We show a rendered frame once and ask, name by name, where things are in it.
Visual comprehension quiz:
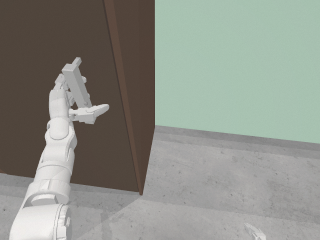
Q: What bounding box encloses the right robot hand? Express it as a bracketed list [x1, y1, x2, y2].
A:
[244, 223, 266, 240]

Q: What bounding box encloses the robot left upper arm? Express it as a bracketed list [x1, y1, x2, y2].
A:
[11, 203, 72, 240]

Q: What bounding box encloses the handle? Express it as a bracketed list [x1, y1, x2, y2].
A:
[61, 57, 97, 124]

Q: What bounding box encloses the left robot hand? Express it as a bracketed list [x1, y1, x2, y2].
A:
[49, 73, 110, 122]

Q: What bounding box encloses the wardrobe door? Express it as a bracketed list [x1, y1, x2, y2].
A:
[0, 0, 139, 192]

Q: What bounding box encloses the robot left forearm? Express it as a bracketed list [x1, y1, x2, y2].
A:
[9, 117, 77, 240]

